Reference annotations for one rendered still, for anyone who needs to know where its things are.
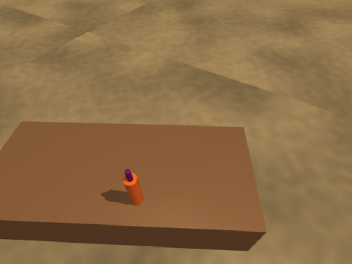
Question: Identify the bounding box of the bottle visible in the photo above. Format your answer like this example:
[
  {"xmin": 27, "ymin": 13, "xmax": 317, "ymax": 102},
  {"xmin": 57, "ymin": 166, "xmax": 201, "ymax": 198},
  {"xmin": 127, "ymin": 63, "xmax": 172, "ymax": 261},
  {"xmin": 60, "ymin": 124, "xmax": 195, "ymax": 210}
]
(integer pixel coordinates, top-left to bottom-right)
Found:
[{"xmin": 123, "ymin": 169, "xmax": 144, "ymax": 206}]

